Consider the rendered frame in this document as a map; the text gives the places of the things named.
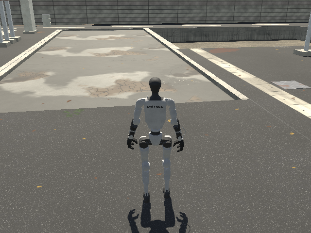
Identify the robot right thigh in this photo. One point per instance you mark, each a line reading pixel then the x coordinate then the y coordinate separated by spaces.
pixel 167 146

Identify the left robot upper arm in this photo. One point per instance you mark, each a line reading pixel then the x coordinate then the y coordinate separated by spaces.
pixel 137 111

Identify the robot right hand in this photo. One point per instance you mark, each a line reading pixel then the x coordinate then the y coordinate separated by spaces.
pixel 181 145

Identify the right robot foot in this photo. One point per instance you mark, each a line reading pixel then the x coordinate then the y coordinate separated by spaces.
pixel 167 193

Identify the right robot upper arm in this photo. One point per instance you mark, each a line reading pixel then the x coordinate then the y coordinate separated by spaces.
pixel 172 109

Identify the robot left hand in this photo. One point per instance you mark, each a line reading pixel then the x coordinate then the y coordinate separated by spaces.
pixel 129 142

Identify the robot left forearm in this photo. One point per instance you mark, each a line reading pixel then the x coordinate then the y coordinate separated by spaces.
pixel 132 130

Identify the robot right forearm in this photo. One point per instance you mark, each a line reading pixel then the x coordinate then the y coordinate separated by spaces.
pixel 178 131

